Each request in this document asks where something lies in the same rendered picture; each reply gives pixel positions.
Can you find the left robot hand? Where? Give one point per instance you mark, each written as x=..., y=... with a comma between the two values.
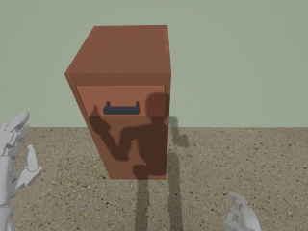
x=11, y=136

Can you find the right robot hand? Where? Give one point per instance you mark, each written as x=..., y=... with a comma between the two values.
x=245, y=217

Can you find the left robot forearm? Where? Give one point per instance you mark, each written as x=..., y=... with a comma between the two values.
x=6, y=214

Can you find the drawer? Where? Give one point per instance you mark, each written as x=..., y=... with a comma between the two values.
x=151, y=99

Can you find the cabinet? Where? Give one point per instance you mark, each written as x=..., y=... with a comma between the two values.
x=131, y=147

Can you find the handle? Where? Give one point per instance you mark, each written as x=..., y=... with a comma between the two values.
x=121, y=110

